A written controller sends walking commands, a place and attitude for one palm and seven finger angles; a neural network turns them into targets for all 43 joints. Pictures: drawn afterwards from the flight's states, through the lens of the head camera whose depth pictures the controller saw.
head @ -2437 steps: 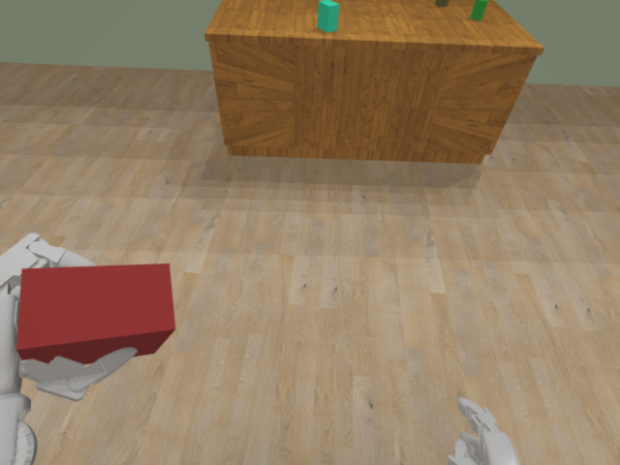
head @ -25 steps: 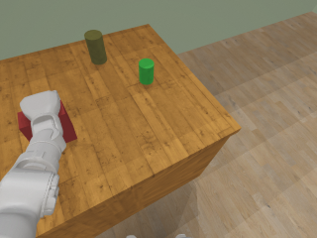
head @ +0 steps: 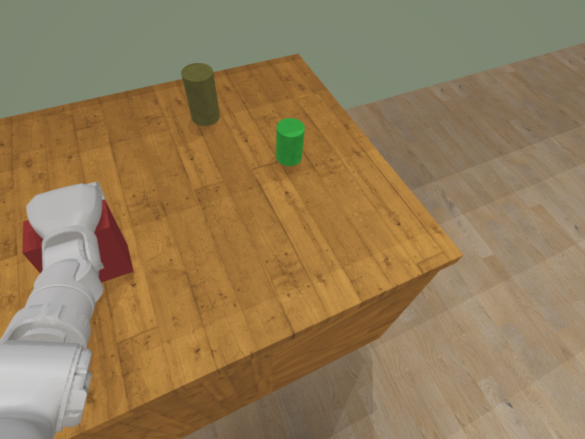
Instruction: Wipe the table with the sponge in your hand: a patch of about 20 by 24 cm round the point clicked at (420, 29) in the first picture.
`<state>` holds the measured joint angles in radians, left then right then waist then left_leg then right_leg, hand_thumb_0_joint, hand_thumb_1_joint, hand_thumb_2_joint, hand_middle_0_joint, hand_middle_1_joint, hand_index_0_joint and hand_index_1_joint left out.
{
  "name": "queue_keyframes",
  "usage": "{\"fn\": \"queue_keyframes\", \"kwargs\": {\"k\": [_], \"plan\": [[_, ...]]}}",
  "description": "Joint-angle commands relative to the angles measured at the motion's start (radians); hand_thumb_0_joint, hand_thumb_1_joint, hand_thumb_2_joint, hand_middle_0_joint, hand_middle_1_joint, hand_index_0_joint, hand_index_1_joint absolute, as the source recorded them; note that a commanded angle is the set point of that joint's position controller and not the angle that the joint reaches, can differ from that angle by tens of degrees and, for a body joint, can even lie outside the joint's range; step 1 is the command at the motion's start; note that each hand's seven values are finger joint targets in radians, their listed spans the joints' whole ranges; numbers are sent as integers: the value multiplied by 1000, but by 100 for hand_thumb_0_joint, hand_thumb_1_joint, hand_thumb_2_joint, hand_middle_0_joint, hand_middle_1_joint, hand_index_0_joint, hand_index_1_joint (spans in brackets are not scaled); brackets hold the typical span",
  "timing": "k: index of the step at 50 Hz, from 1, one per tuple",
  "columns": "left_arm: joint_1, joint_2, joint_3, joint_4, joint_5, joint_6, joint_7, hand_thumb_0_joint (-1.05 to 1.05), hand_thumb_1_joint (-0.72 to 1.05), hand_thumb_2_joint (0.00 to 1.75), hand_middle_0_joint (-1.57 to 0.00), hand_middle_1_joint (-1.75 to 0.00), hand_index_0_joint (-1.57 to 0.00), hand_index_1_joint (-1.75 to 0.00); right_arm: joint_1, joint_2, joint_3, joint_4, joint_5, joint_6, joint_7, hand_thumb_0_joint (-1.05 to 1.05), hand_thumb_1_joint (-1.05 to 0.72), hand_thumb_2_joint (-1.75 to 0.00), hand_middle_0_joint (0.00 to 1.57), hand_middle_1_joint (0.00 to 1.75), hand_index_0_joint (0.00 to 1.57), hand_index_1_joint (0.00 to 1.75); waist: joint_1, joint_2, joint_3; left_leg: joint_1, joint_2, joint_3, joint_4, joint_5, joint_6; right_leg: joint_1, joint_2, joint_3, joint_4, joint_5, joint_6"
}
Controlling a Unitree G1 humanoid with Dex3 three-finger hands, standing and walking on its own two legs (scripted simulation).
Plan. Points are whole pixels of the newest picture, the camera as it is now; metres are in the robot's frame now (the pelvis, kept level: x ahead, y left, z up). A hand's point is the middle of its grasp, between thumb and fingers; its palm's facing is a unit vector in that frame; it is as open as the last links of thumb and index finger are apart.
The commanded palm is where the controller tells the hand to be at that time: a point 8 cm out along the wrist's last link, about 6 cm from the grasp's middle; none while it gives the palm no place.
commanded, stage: wipe back along the first lane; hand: left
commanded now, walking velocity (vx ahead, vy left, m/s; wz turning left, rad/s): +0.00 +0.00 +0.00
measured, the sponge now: (86, 255) +0.39 +0.34 -0.05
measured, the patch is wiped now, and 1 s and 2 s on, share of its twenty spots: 1.00 1.00 1.00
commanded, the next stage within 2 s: lift the sponge slowly off the table in 1.52 s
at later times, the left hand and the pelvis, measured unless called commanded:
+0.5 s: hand (83, 254) +0.37 +0.32 -0.01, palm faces -0.10 -0.02 -0.99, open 10.3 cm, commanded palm +0.34 +0.29 +0.03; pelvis -0.01 +0.00 +0.00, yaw +0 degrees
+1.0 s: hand (95, 282) +0.33 +0.29 -0.01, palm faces -0.07 -0.03 -1.00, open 10.3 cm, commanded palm +0.29 +0.26 +0.03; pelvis +0.01 +0.01 +0.01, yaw +2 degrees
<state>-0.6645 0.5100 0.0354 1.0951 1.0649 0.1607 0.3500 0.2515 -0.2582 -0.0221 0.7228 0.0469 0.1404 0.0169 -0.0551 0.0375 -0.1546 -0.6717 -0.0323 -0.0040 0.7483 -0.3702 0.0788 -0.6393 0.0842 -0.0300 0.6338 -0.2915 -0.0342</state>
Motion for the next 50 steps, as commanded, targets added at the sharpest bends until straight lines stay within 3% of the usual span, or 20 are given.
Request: {"fn": "queue_keyframes", "kwargs": {"k": [1,3,6,11,13,17,19,23,27,28,29,30,32,37,38,41,44,47,49,50], "plan": [[-170,171,-26,-118,13,3,-10,0,10,130,-120,-160,-120,-160,60,-172,-59,-77,2,-15,-8,0,-90,-90,20,30,20,30,7,30,-330,279,36,-73,-59,511,-45,161,-15,31,-45,358,-35],[-165,149,-30,-125,-3,-10,-18,0,10,130,-120,-160,-120,-160,48,-167,-58,-82,5,-14,-12,0,-90,-90,20,30,20,30,3,3,-305,255,35,-68,-68,470,-36,169,-18,35,-54,351,-37],[-124,175,-10,-112,-8,-17,-14,0,10,130,-120,-160,-120,-160,46,-174,-54,-81,5,-9,-18,0,-90,-90,20,30,20,30,12,-30,-281,205,25,-59,-77,391,-28,189,-19,42,-58,326,-36],[-134,154,-38,-114,11,-18,-2,0,10,130,-120,-160,-120,-160,25,-169,-48,-84,9,-10,-23,0,-90,-90,20,30,20,30,9,18,-223,194,23,-64,-93,324,-31,137,-20,35,-62,232,-42],[-128,127,-44,-144,5,-20,1,0,10,130,-120,-160,-120,-160,13,-163,-52,-93,10,-14,-22,0,-90,-90,20,30,20,30,17,23,-244,221,29,-72,-97,342,-34,134,-18,30,-62,223,-45],[-76,157,-9,-127,-15,-4,9,0,10,130,-120,-160,-120,-160,10,-165,-51,-94,10,-13,-28,0,-90,-90,20,30,20,30,28,-28,-258,199,25,-63,-103,302,-31,172,-19,35,-68,210,-40],[-73,112,-42,-158,-26,-2,7,0,10,130,-120,-160,-120,-160,-3,-161,-50,-102,13,-18,-28,0,-90,-90,20,30,20,30,28,-6,-271,222,27,-67,-109,321,-35,171,-19,31,-64,216,-40],[-32,83,-53,-195,-32,15,4,0,10,130,-120,-160,-120,-160,-26,-157,-50,-114,18,-17,-24,0,-90,-90,20,30,20,30,37,7,-260,246,33,-81,-118,349,-44,164,-18,24,-68,207,-46],[32,38,-76,-215,-44,42,3,0,10,130,-120,-160,-120,-160,-40,-156,-51,-120,19,-16,-22,0,-90,-90,20,30,20,30,39,-32,-224,261,37,-86,-127,350,-49,155,-14,17,-76,193,-44],[8,13,-95,-250,-51,42,0,0,10,130,-120,-160,-120,-160,-55,-152,-49,-127,20,-18,-22,0,-90,-90,20,30,20,30,39,-11,-233,282,42,-94,-134,377,-56,151,-16,16,-75,198,-45],[26,26,-84,-250,-47,48,3,0,10,130,-120,-160,-120,-160,-52,-155,-51,-124,20,-15,-21,0,-90,-90,20,30,20,30,43,-5,-217,294,43,-101,-131,384,-58,137,-14,12,-72,187,-47],[44,-18,-117,-257,-51,55,0,0,10,130,-120,-160,-120,-160,-57,-149,-51,-129,19,-16,-20,0,-90,-90,20,30,20,30,40,-10,-219,305,45,-103,-134,389,-61,133,-13,7,-73,178,-45],[82,-9,-103,-264,-53,70,-1,0,10,130,-120,-160,-120,-160,-66,-151,-51,-132,19,-13,-19,0,-90,-90,20,30,20,30,49,-36,-211,297,43,-99,-138,383,-60,153,-14,8,-78,185,-46],[139,-64,-137,-331,-61,97,-8,0,10,130,-120,-160,-120,-160,-94,-144,-51,-144,18,-8,-17,0,-90,-90,20,30,20,30,58,-34,-221,341,51,-111,-138,460,-73,160,-15,7,-74,210,-47],[127,-76,-146,-370,-63,97,-9,0,10,130,-120,-160,-120,-160,-109,-141,-52,-150,19,-9,-16,0,-90,-90,20,30,20,30,57,-5,-231,365,55,-115,-136,501,-78,156,-16,9,-71,222,-48],[233,-115,-165,-393,-66,121,-10,0,10,130,-120,-160,-120,-160,-121,-137,-51,-160,17,-6,-6,0,-90,-90,20,30,20,30,71,-34,-221,375,57,-121,-129,556,-82,165,-14,5,-68,245,-48],[227,-142,-191,-450,-67,139,-12,0,10,130,-120,-160,-120,-160,-142,-135,-50,-170,15,-3,-5,0,-90,-90,20,30,20,30,65,-37,-206,384,59,-128,-133,550,-82,165,-15,4,-69,239,-45],[235,-116,-174,-455,-61,165,-12,0,10,130,-120,-160,-120,-160,-161,-137,-43,-171,17,2,-13,0,-90,-90,20,30,20,30,63,-77,-177,353,43,-114,-146,465,-77,195,-17,9,-80,234,-48],[215,-142,-202,-486,-60,174,-15,0,10,130,-120,-160,-120,-160,-178,-132,-38,-178,19,3,-19,0,-90,-90,20,30,20,30,61,-57,-158,353,40,-111,-156,439,-76,197,-19,10,-81,224,-50],[242,-133,-189,-485,-60,178,-16,0,10,130,-120,-160,-120,-160,-180,-130,-37,-181,19,1,-21,0,-90,-90,20,30,20,30,74,-59,-171,352,35,-109,-158,435,-74,213,-20,12,-83,229,-52]]}}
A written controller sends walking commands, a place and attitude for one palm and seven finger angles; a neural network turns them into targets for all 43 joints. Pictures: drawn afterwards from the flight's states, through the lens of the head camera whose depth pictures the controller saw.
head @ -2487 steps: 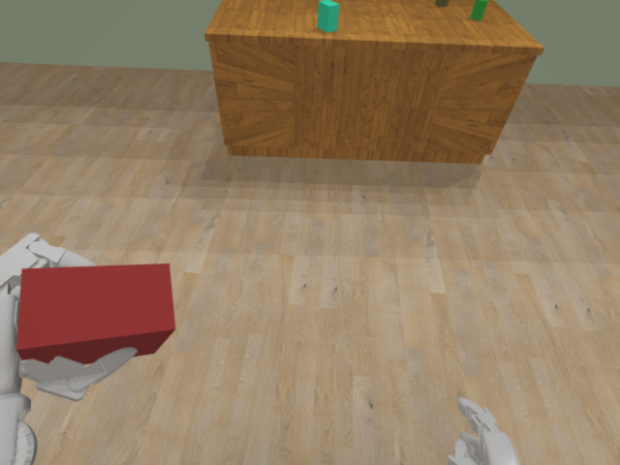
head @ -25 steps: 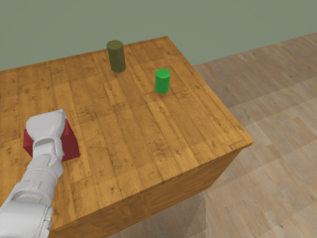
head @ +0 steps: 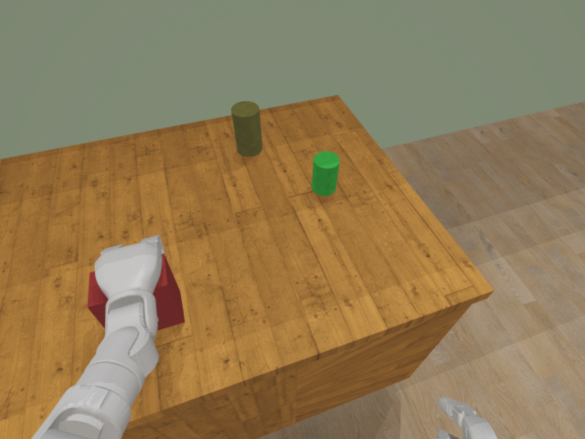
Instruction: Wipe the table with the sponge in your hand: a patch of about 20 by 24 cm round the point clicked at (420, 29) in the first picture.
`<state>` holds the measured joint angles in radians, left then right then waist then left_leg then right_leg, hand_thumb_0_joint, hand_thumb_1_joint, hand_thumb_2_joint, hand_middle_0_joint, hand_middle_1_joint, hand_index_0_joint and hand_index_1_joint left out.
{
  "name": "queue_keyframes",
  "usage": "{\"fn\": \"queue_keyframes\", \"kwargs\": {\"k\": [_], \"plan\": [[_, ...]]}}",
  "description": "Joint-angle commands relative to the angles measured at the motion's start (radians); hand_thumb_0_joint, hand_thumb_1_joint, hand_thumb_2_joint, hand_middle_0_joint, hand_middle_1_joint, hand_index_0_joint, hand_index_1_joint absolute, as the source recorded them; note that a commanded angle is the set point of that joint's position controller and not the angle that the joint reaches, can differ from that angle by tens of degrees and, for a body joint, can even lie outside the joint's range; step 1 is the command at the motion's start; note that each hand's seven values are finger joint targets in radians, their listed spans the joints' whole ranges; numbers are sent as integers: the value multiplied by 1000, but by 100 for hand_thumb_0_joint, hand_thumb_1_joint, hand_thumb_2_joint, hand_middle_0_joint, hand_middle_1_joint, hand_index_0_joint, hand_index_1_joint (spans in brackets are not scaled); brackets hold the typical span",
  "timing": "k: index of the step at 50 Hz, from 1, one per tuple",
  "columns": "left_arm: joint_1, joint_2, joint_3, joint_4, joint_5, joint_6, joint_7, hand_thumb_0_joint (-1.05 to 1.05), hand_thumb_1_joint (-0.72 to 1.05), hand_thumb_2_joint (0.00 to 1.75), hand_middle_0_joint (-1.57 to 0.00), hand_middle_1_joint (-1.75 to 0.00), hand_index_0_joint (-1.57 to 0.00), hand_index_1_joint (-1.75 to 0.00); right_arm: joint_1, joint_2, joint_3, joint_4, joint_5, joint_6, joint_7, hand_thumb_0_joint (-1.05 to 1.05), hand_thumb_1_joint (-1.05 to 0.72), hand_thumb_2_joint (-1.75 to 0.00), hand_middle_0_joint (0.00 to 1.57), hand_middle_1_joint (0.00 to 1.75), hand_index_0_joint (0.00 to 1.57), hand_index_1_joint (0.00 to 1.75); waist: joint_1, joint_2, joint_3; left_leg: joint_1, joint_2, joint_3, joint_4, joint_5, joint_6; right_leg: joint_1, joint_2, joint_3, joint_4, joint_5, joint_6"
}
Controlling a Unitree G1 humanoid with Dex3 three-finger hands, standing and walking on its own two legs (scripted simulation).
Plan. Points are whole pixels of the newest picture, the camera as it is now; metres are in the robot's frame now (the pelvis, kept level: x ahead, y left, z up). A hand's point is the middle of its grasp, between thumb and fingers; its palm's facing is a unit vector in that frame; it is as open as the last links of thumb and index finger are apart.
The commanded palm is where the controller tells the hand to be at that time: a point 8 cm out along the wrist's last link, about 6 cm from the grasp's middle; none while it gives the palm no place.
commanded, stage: wipe back along the first lane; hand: left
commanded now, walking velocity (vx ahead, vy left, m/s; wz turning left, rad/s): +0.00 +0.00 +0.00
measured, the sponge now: (143, 304) +0.32 +0.28 -0.06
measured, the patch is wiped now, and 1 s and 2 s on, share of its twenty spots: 1.00 1.00 1.00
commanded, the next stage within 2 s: lift the sponge slowly off the table in 0.52 s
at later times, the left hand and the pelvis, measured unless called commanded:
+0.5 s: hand (150, 322) +0.27 +0.24 -0.02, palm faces -0.08 -0.04 -1.00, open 10.3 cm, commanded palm +0.23 +0.22 +0.02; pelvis -0.01 -0.03 +0.00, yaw +0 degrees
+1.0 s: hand (149, 342) +0.24 +0.23 -0.01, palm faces -0.10 -0.08 -0.99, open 10.3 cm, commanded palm +0.22 +0.22 +0.04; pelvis -0.02 -0.04 +0.01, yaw -1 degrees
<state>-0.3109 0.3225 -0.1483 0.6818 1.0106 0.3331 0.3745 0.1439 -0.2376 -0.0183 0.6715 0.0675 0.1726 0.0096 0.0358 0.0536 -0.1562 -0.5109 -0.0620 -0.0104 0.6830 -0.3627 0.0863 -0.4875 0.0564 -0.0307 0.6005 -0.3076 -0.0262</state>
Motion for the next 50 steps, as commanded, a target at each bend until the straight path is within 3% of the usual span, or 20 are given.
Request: {"fn": "queue_keyframes", "kwargs": {"k": [1,8,9,10,11,13,16,19,23,25,28,29,34,35,39,43,44,48,49,50], "plan": [[-96,56,-7,-75,-3,10,-43,0,10,130,-120,-160,-120,-160,-77,-150,-38,-130,-2,-32,-14,0,-90,-90,20,30,20,30,-15,-59,-171,193,61,-93,-89,436,-81,72,7,16,-48,265,-63],[27,46,-4,-151,-8,9,-53,0,10,130,-120,-160,-120,-160,-108,-145,-31,-154,0,-45,-16,0,-90,-90,20,30,20,30,0,-68,-195,188,47,-82,-85,468,-74,142,1,42,-47,370,-63],[31,37,-15,-168,-11,8,-52,0,10,130,-120,-160,-120,-160,-109,-144,-31,-156,-2,-46,-16,0,-90,-90,20,30,20,30,-7,-70,-179,186,46,-77,-82,457,-69,141,1,44,-48,377,-62],[82,61,16,-163,-10,10,-49,0,10,130,-120,-160,-120,-160,-109,-144,-32,-158,0,-49,-16,0,-90,-90,20,30,20,30,9,-87,-189,178,41,-74,-83,447,-66,159,0,46,-48,384,-61],[65,42,-13,-181,-11,12,-51,0,10,130,-120,-160,-120,-160,-120,-144,-27,-162,-2,-50,-17,0,-90,-90,20,30,20,30,-4,-79,-168,167,40,-68,-88,415,-61,156,-2,49,-53,382,-61],[75,92,45,-191,-13,15,-45,0,10,130,-120,-160,-120,-160,-125,-149,-30,-158,0,-51,-21,0,-90,-90,20,30,20,30,1,-109,-154,152,34,-69,-95,394,-56,180,-5,66,-61,407,-63],[129,62,16,-210,-12,19,-45,0,10,130,-120,-160,-120,-160,-138,-143,-25,-167,-1,-58,-24,0,-90,-90,20,30,20,30,6,-112,-137,138,26,-59,-100,364,-49,192,-9,73,-64,414,-60],[136,50,1,-244,-14,26,-47,0,10,130,-120,-160,-120,-160,-150,-140,-27,-173,1,-60,-24,0,-90,-90,20,30,20,30,10,-70,-124,147,27,-63,-111,335,-49,178,-6,74,-70,352,-63],[159,72,26,-257,-12,25,-44,0,10,130,-120,-160,-120,-160,-158,-141,-28,-169,0,-66,-28,0,-90,-90,20,30,20,30,18,-82,-132,143,22,-61,-116,303,-45,190,-5,87,-79,344,-67],[178,46,-1,-260,-15,21,-46,0,10,130,-120,-160,-120,-160,-164,-138,-27,-174,-1,-68,-31,0,-90,-90,20,30,20,30,13,-123,-122,134,19,-57,-115,274,-40,187,-7,90,-85,323,-59],[190,85,44,-273,-20,18,-40,0,10,130,-120,-160,-120,-160,-170,-141,-28,-170,0,-70,-34,0,-90,-90,20,30,20,30,22,-114,-130,121,14,-52,-121,253,-38,210,-8,111,-90,331,-62],[215,62,20,-284,-22,15,-39,0,10,130,-120,-160,-120,-160,-173,-136,-27,-179,-2,-72,-35,0,-90,-90,20,30,20,30,21,-103,-118,113,12,-49,-121,240,-37,207,-10,105,-88,315,-59],[100,103,43,-293,-16,17,-33,0,10,130,-120,-160,-120,-160,-180,-138,-27,-164,-1,-73,-50,0,-90,-90,20,30,20,30,6,-102,-79,109,9,-45,-133,173,-30,183,-10,125,-119,218,-55],[103,146,83,-287,-11,16,-30,0,10,130,-120,-160,-120,-160,-182,-139,-27,-158,-1,-73,-53,0,-90,-90,20,30,20,30,20,-90,-98,107,5,-43,-135,171,-30,201,-13,131,-121,213,-55],[66,142,72,-332,-11,-1,-34,0,10,130,-120,-160,-120,-160,-187,-131,-26,-160,-3,-81,-60,0,-90,-90,20,30,20,30,12,-57,-118,135,5,-44,-140,188,-29,217,-12,133,-119,238,-57],[85,171,106,-360,-10,-22,-36,0,10,130,-120,-160,-120,-160,-198,-131,-28,-161,-4,-89,-61,0,-90,-90,20,30,20,30,29,-54,-136,148,4,-53,-152,193,-28,235,-10,141,-131,231,-60],[65,152,81,-366,-12,-28,-35,0,10,130,-120,-160,-120,-160,-194,-127,-28,-162,-4,-92,-64,0,-90,-90,20,30,20,30,16,-47,-119,147,5,-45,-151,180,-26,226,-12,139,-133,215,-56],[56,214,146,-397,-14,-52,-25,0,10,130,-120,-160,-120,-160,-196,-131,-31,-151,-8,-101,-67,0,-90,-90,20,30,20,30,27,-60,-145,161,5,-51,-157,205,-26,260,-12,152,-136,263,-58],[66,182,119,-411,-19,-59,-23,0,10,130,-120,-160,-120,-160,-196,-125,-34,-156,-8,-105,-68,0,-90,-90,20,30,20,30,22,-57,-135,164,6,-42,-157,204,-24,261,-15,149,-136,269,-53],[83,200,141,-401,-16,-60,-20,0,10,130,-120,-160,-120,-160,-198,-127,-34,-149,-8,-107,-67,0,-90,-90,20,30,20,30,30,-61,-132,167,6,-44,-160,207,-25,263,-16,147,-139,273,-55]]}}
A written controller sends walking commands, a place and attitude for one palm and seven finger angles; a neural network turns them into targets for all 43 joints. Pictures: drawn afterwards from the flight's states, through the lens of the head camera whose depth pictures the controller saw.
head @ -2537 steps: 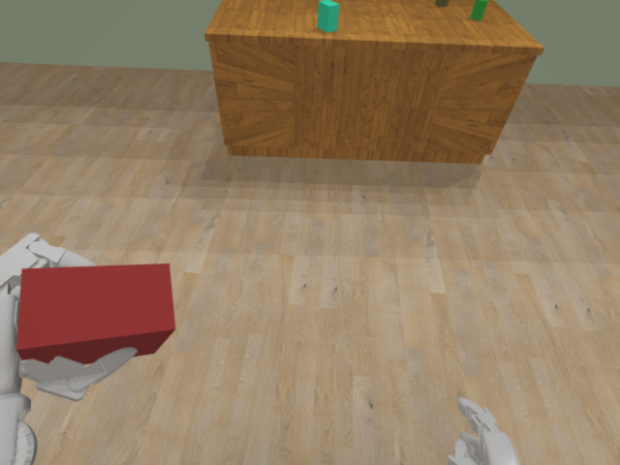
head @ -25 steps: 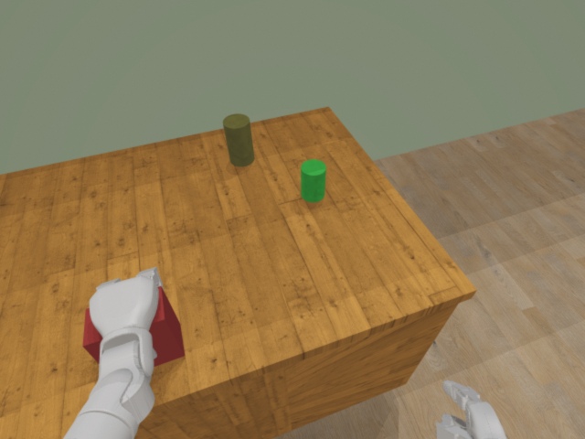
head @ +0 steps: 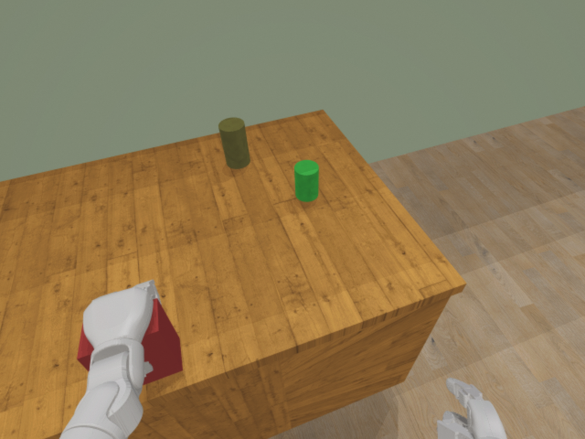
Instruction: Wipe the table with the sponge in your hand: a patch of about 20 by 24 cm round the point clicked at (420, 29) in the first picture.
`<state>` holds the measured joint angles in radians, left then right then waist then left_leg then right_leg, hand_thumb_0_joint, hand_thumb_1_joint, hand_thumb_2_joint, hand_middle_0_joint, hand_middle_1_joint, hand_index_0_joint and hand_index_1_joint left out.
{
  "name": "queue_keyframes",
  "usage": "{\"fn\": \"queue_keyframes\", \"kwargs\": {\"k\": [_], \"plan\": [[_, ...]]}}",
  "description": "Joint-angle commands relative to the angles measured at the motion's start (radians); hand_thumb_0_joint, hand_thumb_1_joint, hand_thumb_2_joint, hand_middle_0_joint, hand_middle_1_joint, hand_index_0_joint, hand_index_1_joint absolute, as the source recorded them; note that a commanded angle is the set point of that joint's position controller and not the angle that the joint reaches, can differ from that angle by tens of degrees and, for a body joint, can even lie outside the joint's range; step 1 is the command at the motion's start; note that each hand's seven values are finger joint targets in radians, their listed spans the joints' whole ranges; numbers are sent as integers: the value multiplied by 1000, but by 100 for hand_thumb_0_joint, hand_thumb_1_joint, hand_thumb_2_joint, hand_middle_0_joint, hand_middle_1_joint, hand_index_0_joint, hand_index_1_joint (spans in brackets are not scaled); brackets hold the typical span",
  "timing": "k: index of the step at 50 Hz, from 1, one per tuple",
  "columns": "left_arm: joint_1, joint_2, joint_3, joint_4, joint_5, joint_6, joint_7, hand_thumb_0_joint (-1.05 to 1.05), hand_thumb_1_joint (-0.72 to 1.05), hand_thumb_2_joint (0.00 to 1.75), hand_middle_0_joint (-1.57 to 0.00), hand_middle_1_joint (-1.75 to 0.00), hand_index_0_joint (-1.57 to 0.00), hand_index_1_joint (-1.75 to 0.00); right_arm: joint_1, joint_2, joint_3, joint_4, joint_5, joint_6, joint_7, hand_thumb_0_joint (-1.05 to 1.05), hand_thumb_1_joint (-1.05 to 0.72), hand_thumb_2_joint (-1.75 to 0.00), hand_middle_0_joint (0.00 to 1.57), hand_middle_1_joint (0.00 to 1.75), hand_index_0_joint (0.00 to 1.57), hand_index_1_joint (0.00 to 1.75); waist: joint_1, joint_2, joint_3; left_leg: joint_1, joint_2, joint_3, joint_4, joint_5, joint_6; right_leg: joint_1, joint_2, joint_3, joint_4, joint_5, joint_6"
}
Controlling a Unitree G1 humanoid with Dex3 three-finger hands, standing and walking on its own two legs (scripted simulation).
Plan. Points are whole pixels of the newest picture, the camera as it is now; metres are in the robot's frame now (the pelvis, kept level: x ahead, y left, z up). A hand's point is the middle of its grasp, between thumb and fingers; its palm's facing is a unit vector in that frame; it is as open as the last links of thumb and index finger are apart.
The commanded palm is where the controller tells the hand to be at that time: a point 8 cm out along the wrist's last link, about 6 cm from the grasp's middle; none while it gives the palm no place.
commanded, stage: lift the sponge slowly off the table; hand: left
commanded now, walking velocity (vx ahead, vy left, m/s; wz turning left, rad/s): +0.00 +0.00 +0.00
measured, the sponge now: (139, 353) +0.25 +0.28 -0.07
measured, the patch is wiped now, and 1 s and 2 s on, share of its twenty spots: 1.00 1.00 1.00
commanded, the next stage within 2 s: bring the sponge back beside the body in 1.72 s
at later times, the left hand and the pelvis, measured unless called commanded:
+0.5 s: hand (122, 326) +0.26 +0.28 +0.01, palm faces -0.05 -0.11 -0.99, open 10.3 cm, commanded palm +0.24 +0.28 +0.07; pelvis +0.00 +0.01 +0.01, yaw +0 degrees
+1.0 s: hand (118, 314) +0.26 +0.27 +0.04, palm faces -0.02 -0.13 -0.99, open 10.3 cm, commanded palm +0.23 +0.27 +0.11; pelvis +0.01 +0.02 +0.01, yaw +0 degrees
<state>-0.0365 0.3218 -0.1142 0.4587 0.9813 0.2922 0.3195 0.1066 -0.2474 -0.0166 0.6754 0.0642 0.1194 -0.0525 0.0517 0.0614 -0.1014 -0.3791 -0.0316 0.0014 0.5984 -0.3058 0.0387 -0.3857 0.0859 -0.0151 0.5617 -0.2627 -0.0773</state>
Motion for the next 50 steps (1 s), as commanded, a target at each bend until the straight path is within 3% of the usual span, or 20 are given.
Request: {"fn": "queue_keyframes", "kwargs": {"k": [1,3,8,9,13,17,23,29,30,31,33,34,35,37,38,39,43,44,48,50], "plan": [[-180,189,95,-189,11,-21,35,0,10,130,-120,-160,-120,-160,-165,-115,-36,-155,-5,-57,-5,0,-90,-90,20,30,20,30,13,-70,-185,36,-25,-53,-76,152,23,166,-47,135,-102,237,-2],[-211,227,126,-216,17,-21,38,0,10,130,-120,-160,-120,-160,-172,-119,-36,-149,-7,-58,-6,0,-90,-90,20,30,20,30,16,-65,-201,51,-26,-60,-83,170,23,180,-44,146,-105,260,-5],[-225,218,107,-287,21,-27,32,0,10,130,-120,-160,-120,-160,-184,-114,-38,-151,-7,-70,-5,0,-90,-90,20,30,20,30,19,-17,-216,100,-24,-65,-92,206,22,184,-41,139,-111,262,-10],[-215,193,83,-283,18,-26,30,0,10,130,-120,-160,-120,-160,-185,-110,-39,-150,-7,-73,-6,0,-90,-90,20,30,20,30,12,-7,-183,103,-19,-60,-93,193,24,164,-42,130,-114,235,-7],[-255,219,97,-296,19,-23,19,0,10,130,-120,-160,-120,-160,-195,-113,-33,-143,-8,-76,-9,0,-90,-90,20,30,20,30,13,-30,-171,118,-18,-75,-112,187,23,163,-36,132,-133,193,-9],[-276,198,71,-282,24,-9,7,0,10,130,-120,-160,-120,-160,-207,-110,-28,-142,-7,-77,-12,0,-90,-90,20,30,20,30,16,-43,-156,126,-17,-73,-127,169,22,160,-39,119,-145,147,-7],[-242,216,93,-303,13,22,-28,0,10,130,-120,-160,-120,-160,-228,-116,-20,-151,-6,-68,-7,0,-90,-90,20,30,20,30,36,-29,-171,152,-15,-80,-150,226,16,210,-37,121,-151,209,-15],[-279,180,40,-364,11,36,-59,0,10,130,-120,-160,-120,-160,-238,-111,-15,-166,-8,-68,-4,0,-90,-90,20,30,20,30,28,-9,-154,190,-5,-86,-166,240,17,199,-35,104,-162,186,-16],[-276,203,63,-358,18,33,-61,0,10,130,-120,-160,-120,-160,-234,-113,-15,-157,-11,-68,-4,0,-90,-90,20,30,20,30,34,-32,-173,196,-7,-91,-163,256,16,214,-34,105,-162,207,-17],[-256,185,49,-382,17,28,-64,0,10,130,-120,-160,-120,-160,-242,-110,-17,-163,-12,-70,-2,0,-90,-90,20,30,20,30,37,-15,-180,206,-7,-86,-162,272,17,221,-36,109,-163,228,-17],[-242,218,84,-408,14,28,-68,0,10,130,-120,-160,-120,-160,-247,-115,-15,-163,-13,-67,0,0,-90,-90,20,30,20,30,47,-15,-189,216,-5,-96,-171,293,13,242,-33,115,-164,248,-21],[-228,184,52,-418,12,29,-70,0,10,130,-120,-160,-120,-160,-246,-108,-14,-169,-13,-68,2,0,-90,-90,20,30,20,30,43,-12,-177,214,-3,-92,-173,294,13,238,-35,106,-161,247,-18],[-229,205,70,-401,19,35,-69,0,10,130,-120,-160,-120,-160,-249,-111,-12,-160,-13,-66,3,0,-90,-90,20,30,20,30,45,-32,-161,212,-3,-96,-174,289,13,231,-33,108,-168,238,-19],[-261,177,35,-416,26,46,-75,0,10,130,-120,-160,-120,-160,-258,-109,-10,-159,-13,-66,5,0,-90,-90,20,30,20,30,38,-26,-142,221,-2,-93,-180,288,11,219,-34,106,-177,232,-19],[-248,219,81,-436,20,51,-74,0,10,130,-120,-160,-120,-160,-263,-115,-12,-161,-13,-65,6,0,-90,-90,20,30,20,30,51,-14,-157,228,1,-100,-191,291,9,238,-31,115,-180,220,-23],[-233,185,46,-457,17,56,-77,0,10,130,-120,-160,-120,-160,-268,-108,-10,-169,-11,-64,8,0,-90,-90,20,30,20,30,50,-2,-159,230,3,-97,-191,299,9,242,-34,103,-174,222,-21],[-234,193,49,-485,15,79,-92,0,10,130,-120,-160,-120,-160,-285,-112,-5,-166,-11,-61,12,0,-90,-90,20,30,20,30,55,-3,-162,255,6,-108,-204,323,4,255,-29,110,-185,236,-25],[-235,164,18,-495,10,84,-97,0,10,130,-120,-160,-120,-160,-285,-108,-4,-174,-10,-61,12,0,-90,-90,20,30,20,30,48,-14,-148,252,7,-100,-203,318,9,253,-33,100,-185,234,-21],[-242,204,48,-504,11,106,-117,0,10,130,-120,-160,-120,-160,-304,-114,4,-170,-10,-52,13,0,-90,-90,20,30,20,30,55,-23,-137,256,5,-103,-221,306,10,273,-34,116,-204,224,-23],[-244,187,28,-516,14,110,-124,0,10,130,-120,-160,-120,-160,-310,-108,7,-170,-9,-52,14,0,-90,-90,20,30,20,30,56,-17,-149,264,3,-99,-220,319,11,285,-36,110,-202,240,-23]]}}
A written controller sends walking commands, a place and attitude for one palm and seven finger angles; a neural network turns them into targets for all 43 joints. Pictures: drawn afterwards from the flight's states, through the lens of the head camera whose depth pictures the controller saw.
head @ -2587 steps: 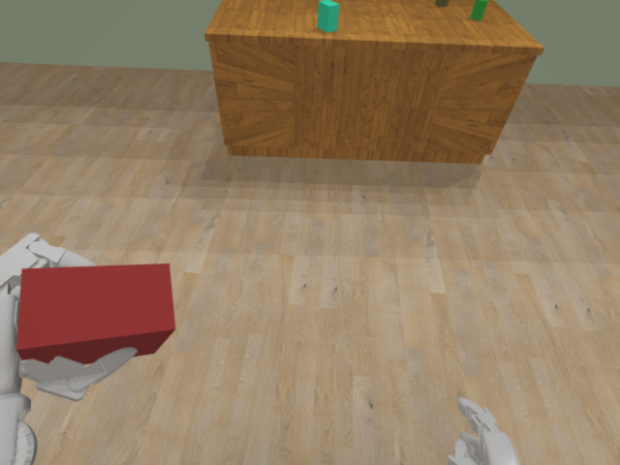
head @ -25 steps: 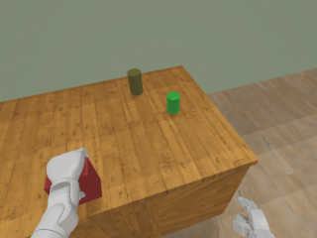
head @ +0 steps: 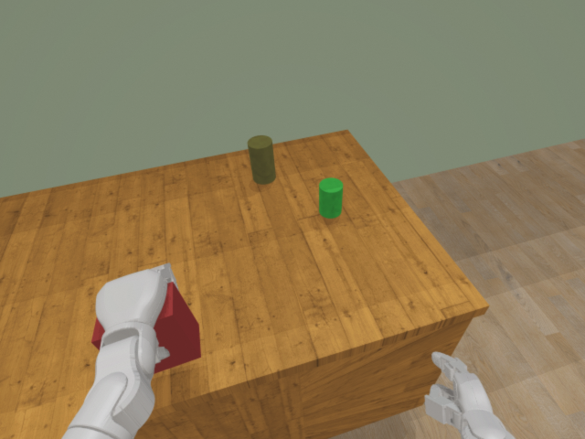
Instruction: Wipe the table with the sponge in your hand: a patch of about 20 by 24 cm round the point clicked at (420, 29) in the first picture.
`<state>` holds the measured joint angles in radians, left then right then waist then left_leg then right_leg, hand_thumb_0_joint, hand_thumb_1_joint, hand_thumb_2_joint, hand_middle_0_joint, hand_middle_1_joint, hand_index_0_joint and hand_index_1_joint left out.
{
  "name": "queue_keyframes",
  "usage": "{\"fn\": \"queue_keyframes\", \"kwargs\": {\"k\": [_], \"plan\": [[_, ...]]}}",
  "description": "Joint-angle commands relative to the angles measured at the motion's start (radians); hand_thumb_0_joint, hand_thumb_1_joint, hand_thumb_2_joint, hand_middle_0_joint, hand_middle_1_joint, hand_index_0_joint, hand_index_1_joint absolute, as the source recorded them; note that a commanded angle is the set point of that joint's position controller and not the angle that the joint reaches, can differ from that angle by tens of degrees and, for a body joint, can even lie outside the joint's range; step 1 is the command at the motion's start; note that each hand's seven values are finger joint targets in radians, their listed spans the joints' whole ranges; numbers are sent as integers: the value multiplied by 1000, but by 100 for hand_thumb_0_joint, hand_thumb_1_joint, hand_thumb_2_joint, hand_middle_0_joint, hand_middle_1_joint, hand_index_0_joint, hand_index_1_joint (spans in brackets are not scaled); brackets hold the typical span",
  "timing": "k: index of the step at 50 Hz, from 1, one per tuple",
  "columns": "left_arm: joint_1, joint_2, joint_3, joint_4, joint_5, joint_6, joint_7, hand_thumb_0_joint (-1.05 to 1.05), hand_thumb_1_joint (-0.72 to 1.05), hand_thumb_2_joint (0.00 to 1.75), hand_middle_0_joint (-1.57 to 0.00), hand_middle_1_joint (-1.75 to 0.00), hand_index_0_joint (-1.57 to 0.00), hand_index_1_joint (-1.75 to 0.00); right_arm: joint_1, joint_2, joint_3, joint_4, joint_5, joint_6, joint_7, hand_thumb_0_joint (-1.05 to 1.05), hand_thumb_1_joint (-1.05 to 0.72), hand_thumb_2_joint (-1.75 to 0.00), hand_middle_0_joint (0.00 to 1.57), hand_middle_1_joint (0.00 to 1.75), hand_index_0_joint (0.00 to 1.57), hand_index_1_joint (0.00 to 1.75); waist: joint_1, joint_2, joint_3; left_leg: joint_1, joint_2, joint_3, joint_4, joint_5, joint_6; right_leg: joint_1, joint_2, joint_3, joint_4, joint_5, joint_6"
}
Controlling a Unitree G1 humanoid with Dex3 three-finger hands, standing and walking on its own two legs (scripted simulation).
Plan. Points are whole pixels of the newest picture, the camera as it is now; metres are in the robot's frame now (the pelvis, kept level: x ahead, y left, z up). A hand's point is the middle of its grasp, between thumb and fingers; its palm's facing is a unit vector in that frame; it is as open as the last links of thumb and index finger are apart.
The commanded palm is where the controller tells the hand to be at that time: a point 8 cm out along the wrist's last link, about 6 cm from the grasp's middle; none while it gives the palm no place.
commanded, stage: lift the sponge slowly off the table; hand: left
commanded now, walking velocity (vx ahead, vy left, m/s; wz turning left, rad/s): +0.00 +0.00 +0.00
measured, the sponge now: (156, 338) +0.25 +0.26 -0.02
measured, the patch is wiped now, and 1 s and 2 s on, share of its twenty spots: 1.00 1.00 1.00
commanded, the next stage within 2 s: bring the sponge back beside the body in 0.72 s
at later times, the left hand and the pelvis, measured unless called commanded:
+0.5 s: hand (146, 307) +0.25 +0.25 +0.06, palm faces +0.01 -0.13 -0.99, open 10.3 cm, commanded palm +0.23 +0.25 +0.13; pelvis +0.00 -0.02 +0.00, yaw +0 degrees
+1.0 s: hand (143, 302) +0.25 +0.25 +0.07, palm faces +0.01 -0.13 -0.99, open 10.3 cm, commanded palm +0.22 +0.26 +0.14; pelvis +0.00 -0.02 +0.00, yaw +0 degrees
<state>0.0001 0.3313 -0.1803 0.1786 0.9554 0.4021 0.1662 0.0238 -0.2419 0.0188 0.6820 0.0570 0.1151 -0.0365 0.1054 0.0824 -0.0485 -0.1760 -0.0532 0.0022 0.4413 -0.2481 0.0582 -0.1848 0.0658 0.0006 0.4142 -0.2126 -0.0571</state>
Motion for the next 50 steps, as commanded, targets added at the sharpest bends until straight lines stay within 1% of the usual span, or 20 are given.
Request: {"fn": "queue_keyframes", "kwargs": {"k": [1,3,4,5,12,13,14,21,23,26,27,28,29,33,36,41,43,44,46,50], "plan": [[-264,168,84,-237,36,0,23,0,10,130,-120,-160,-120,-160,-226,-112,-28,-179,-3,-48,-2,0,-90,-90,20,30,20,30,0,-49,-188,61,25,-98,-63,266,-7,84,-16,92,-57,198,-42],[-291,200,107,-257,39,3,13,0,10,130,-120,-160,-120,-160,-233,-118,-25,-177,-4,-45,-1,0,-90,-90,20,30,20,30,1,-31,-184,70,27,-105,-74,257,-8,85,-12,103,-67,179,-45],[-285,170,80,-268,33,4,9,0,10,130,-120,-160,-120,-160,-232,-111,-24,-185,-3,-45,-2,0,-90,-90,20,30,20,30,-1,-27,-189,67,26,-97,-73,253,-4,94,-16,94,-64,178,-42],[-286,203,110,-249,39,5,8,0,10,130,-120,-160,-120,-160,-233,-113,-22,-175,-3,-46,-2,0,-90,-90,20,30,20,30,3,-54,-187,68,24,-99,-71,259,-4,98,-16,100,-69,189,-43],[-260,206,110,-295,32,8,-15,0,10,130,-120,-160,-120,-160,-254,-111,-14,-179,-3,-44,1,0,-90,-90,20,30,20,30,7,-64,-189,74,15,-89,-78,272,-1,140,-23,118,-82,241,-39],[-248,250,155,-309,26,9,-16,0,10,130,-120,-160,-120,-160,-255,-118,-17,-180,-3,-45,1,0,-90,-90,20,30,20,30,13,-45,-185,78,17,-96,-83,265,-1,144,-21,132,-84,226,-43],[-251,210,117,-303,23,16,-20,0,10,130,-120,-160,-120,-160,-257,-112,-12,-183,-1,-43,1,0,-90,-90,20,30,20,30,5,-48,-165,67,17,-90,-85,260,1,138,-23,118,-84,221,-40],[-316,242,124,-309,20,21,-50,0,10,130,-120,-160,-120,-160,-268,-114,-8,-174,0,-47,-10,0,-90,-90,20,30,20,30,-3,-37,-149,82,14,-88,-93,231,6,135,-26,126,-113,175,-38],[-295,283,163,-333,12,12,-58,0,10,130,-120,-160,-120,-160,-269,-118,-8,-178,-1,-50,-12,0,-90,-90,20,30,20,30,7,-29,-172,97,10,-91,-94,236,8,158,-28,142,-116,187,-39],[-311,265,145,-299,9,7,-70,0,10,130,-120,-160,-120,-160,-266,-115,-7,-171,1,-52,-17,0,-90,-90,20,30,20,30,-3,-61,-146,84,10,-83,-94,215,9,145,-33,138,-128,167,-31],[-317,284,158,-285,11,7,-73,0,10,130,-120,-160,-120,-160,-269,-118,-4,-166,0,-51,-19,0,-90,-90,20,30,20,30,-1,-73,-136,81,8,-84,-95,210,8,142,-35,143,-133,162,-30],[-335,311,180,-312,9,3,-76,0,10,130,-120,-160,-120,-160,-272,-123,-4,-169,1,-52,-18,0,-90,-90,20,30,20,30,0,-38,-152,92,8,-87,-101,203,9,148,-32,157,-137,144,-35],[-338,282,156,-311,8,3,-78,0,10,130,-120,-160,-120,-160,-269,-116,-6,-172,1,-53,-20,0,-90,-90,20,30,20,30,-3,-51,-158,83,8,-79,-96,210,11,155,-34,144,-126,159,-31],[-297,315,196,-302,-1,-3,-88,0,10,130,-120,-160,-120,-160,-267,-124,-5,-170,2,-57,-17,0,-90,-90,20,30,20,30,5,-44,-156,85,6,-85,-98,228,8,165,-34,155,-126,194,-35],[-289,291,173,-261,-3,0,-97,0,10,130,-120,-160,-120,-160,-257,-126,-7,-166,2,-56,-18,0,-90,-90,20,30,20,30,-5,-76,-130,66,9,-75,-91,218,8,148,-39,146,-127,195,-27],[-325,310,182,-279,-2,-18,-101,0,10,130,-120,-160,-120,-160,-252,-127,-9,-172,2,-61,-25,0,-90,-90,20,30,20,30,-8,-54,-151,72,3,-71,-87,209,13,151,-43,148,-127,184,-24],[-340,359,227,-354,1,-44,-94,0,10,130,-120,-160,-120,-160,-255,-126,-12,-181,-2,-71,-26,0,-90,-90,20,30,20,30,4,-26,-194,98,1,-81,-82,229,16,174,-38,163,-123,200,-31],[-302,330,210,-378,0,-55,-88,0,10,130,-120,-160,-120,-160,-250,-119,-16,-187,-4,-77,-25,0,-90,-90,20,30,20,30,9,-9,-223,106,-1,-75,-71,253,18,191,-42,150,-108,235,-29],[-249,335,227,-375,-6,-67,-79,0,10,130,-120,-160,-120,-160,-239,-120,-18,-180,-7,-82,-25,0,-90,-90,20,30,20,30,11,-23,-212,109,1,-78,-70,273,15,193,-42,149,-106,279,-30],[-199,334,242,-366,-7,-40,-68,0,10,130,-120,-160,-120,-160,-256,-124,-18,-175,-3,-78,-16,0,-90,-90,20,30,20,30,17,-39,-150,85,6,-85,-81,261,9,167,-42,152,-111,247,-31]]}}
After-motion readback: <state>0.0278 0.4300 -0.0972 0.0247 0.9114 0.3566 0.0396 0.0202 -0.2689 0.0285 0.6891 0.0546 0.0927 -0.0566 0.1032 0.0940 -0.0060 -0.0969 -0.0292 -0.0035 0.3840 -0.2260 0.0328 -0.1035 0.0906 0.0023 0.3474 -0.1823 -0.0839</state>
